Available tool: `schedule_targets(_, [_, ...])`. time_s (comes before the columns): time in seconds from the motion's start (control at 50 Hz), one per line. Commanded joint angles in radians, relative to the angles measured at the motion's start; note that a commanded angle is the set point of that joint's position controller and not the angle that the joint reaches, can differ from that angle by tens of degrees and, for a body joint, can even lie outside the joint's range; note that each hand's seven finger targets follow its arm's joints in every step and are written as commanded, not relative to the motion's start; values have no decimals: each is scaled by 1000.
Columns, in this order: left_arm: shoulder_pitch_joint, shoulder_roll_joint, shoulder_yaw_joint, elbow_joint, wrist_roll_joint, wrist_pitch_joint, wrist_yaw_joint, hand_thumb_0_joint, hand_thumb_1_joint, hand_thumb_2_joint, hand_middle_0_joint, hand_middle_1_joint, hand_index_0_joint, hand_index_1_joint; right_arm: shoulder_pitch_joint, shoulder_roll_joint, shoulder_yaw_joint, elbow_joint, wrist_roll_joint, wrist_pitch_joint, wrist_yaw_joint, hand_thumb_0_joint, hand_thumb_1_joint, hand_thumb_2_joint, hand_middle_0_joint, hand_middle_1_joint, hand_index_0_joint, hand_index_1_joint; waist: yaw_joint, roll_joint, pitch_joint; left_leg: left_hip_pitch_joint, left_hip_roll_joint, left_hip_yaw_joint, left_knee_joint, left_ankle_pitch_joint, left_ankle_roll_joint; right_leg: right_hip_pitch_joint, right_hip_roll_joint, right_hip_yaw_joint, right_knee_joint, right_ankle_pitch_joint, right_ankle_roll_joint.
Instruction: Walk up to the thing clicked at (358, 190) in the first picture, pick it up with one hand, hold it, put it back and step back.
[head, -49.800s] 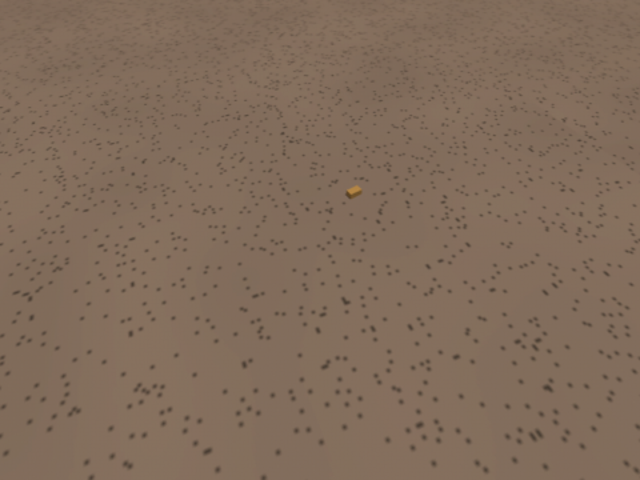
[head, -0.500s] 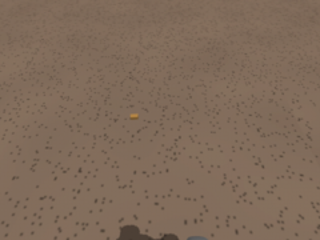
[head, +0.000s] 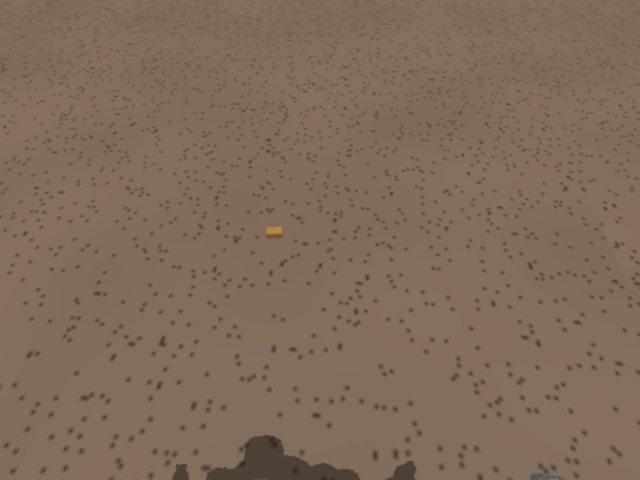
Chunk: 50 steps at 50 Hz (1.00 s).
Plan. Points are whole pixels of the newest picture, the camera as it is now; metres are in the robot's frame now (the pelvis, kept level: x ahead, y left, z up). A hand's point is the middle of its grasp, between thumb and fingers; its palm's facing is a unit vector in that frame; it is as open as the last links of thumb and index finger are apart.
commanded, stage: step back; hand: left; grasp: from above
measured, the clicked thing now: (274, 232) +1.09 +0.19 -0.75
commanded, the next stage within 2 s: stand in 0.24 s
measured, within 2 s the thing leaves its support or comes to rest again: neither
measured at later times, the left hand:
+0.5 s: hand out of the picture +0.10 +0.26 -0.14, palm faces -0.03 -0.94 -0.34, open 7.4 cm
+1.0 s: hand out of the picture +0.07 +0.25 -0.14, palm faces -0.05 -0.94 -0.34, open 7.4 cm
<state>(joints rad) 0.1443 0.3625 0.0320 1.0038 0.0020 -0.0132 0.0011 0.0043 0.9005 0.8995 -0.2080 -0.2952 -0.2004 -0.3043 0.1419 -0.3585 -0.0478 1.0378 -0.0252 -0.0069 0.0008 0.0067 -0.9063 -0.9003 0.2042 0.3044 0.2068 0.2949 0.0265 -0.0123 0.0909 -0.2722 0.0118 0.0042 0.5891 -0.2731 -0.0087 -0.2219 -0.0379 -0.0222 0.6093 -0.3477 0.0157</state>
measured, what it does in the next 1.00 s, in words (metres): stands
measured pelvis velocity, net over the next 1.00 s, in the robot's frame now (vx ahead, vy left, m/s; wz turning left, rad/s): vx -0.01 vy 0.00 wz -0.02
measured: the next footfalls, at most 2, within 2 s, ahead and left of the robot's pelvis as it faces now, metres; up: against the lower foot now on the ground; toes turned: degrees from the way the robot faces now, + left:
none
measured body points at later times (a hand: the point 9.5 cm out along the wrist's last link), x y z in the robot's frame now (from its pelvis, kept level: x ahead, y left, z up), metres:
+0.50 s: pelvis +0.01 +0.01 +0.02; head +0.02 +0.01 +0.47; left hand +0.10 +0.31 -0.11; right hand +0.12 -0.29 -0.11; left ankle +0.02 +0.13 -0.73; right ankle -0.01 -0.13 -0.73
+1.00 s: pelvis -0.01 +0.00 +0.02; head +0.00 -0.01 +0.47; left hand +0.07 +0.29 -0.11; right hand +0.05 -0.31 -0.12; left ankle +0.02 +0.13 -0.73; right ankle -0.01 -0.13 -0.73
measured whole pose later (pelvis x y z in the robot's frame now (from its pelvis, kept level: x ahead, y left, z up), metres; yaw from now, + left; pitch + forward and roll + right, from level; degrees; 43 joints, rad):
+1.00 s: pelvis -0.01 +0.00 +0.02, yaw -1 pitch -3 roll +0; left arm 0.12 0.35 0.00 1.14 0.01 -0.02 -0.01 0.00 0.90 0.90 -0.21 -0.29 -0.20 -0.30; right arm 0.12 -0.34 -0.01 1.15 -0.01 0.00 0.02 0.01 -0.91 -0.90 0.20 0.30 0.21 0.29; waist -0.01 0.00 0.05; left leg -0.15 0.04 0.02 0.32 -0.13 -0.02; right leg -0.10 -0.01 -0.01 0.33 -0.18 0.01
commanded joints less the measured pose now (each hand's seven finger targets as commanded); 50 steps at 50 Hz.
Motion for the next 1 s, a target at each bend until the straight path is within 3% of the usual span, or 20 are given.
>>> schedule_targets(0.0, [-52,223,42,-47,3,-30,17,0,900,900,-200,-300,-200,-300,-101,-217,-27,-53,8,-27,-16,0,-900,-900,200,300,200,300,-5,67,-156,43,133,-127,-126,305,66,99,-59,81,-128,275,-50])
schedule_targets(0.04, [-54,234,42,-30,-1,-30,16,0,900,900,-200,-300,-200,-300,-105,-210,-23,-35,9,-26,-17,0,-900,-900,200,300,200,300,-13,86,-145,59,111,-102,-136,320,48,98,-71,87,-135,358,-51])
schedule_targets(0.16, [-79,221,36,6,2,-30,18,0,900,900,-200,-300,-200,-300,-140,-196,-17,0,11,-23,-13,0,-900,-900,200,300,200,300,-15,48,-192,151,127,-79,-163,412,49,119,-73,81,-182,401,-39])
schedule_targets(0.2, [-90,218,36,15,3,-25,18,0,900,900,-200,-300,-200,-300,-160,-197,-18,6,10,-22,-14,0,-900,-900,200,300,200,300,-14,59,-171,138,131,-78,-191,383,45,120,-71,76,-196,381,-33])
schedule_targets(0.22, [-75,178,12,35,-2,-23,12,0,900,900,-200,-300,-200,-300,-142,-204,-10,7,20,-27,-9,0,-900,-900,200,300,200,300,-20,58,-188,191,134,-102,-216,396,43,126,-81,82,-225,386,-33])
schedule_targets(0.28, [-100,192,12,47,0,-23,9,0,900,900,-200,-300,-200,-300,-159,-197,-9,13,19,-28,-6,0,-900,-900,200,300,200,300,-22,38,-147,183,133,-99,-258,341,36,129,-79,79,-268,324,-23])
schedule_targets(0.42, [-106,197,9,62,5,-30,6,0,900,900,-200,-300,-200,-300,-164,-199,-11,21,18,-34,-2,0,-900,-900,200,300,200,300,-21,28,-172,224,132,-80,-281,384,29,161,-98,82,-306,378,-22])
schedule_targets(0.64, [-101,212,9,75,8,-29,5,0,900,900,-200,-300,-200,-300,-135,-188,-4,40,17,-26,3,0,-900,-900,200,300,200,300,-31,8,-103,182,118,-81,-329,162,17,105,-100,104,-360,195,-26])
schedule_targets(0.7, [-101,211,9,70,7,-28,4,0,900,900,-200,-300,-200,-300,-115,-191,-2,47,14,-26,4,0,-900,-900,200,300,200,300,-35,8,-93,166,117,-81,-330,136,13,93,-97,105,-368,163,-27])
schedule_targets(0.78, [-89,208,8,68,8,-29,3,0,900,900,-200,-300,-200,-300,-111,-195,-2,48,14,-25,4,0,-900,-900,200,300,200,300,-32,10,-115,172,120,-81,-317,170,19,108,-99,107,-360,213,-28])
schedule_targets(0.9, [-70,206,5,75,7,-23,2,0,900,900,-200,-300,-200,-300,-89,-195,2,53,15,-21,5,0,-900,-900,200,300,200,300,-33,5,-66,146,114,-87,-330,64,15,52,-88,110,-379,92,-29])
schedule_targets(0.98, [-72,209,6,69,6,-24,1,0,900,900,-200,-300,-200,-300,-71,-199,4,54,12,-22,5,0,-900,-900,200,300,200,300,-34,18,-73,140,117,-89,-329,84,19,63,-90,114,-369,120,-32])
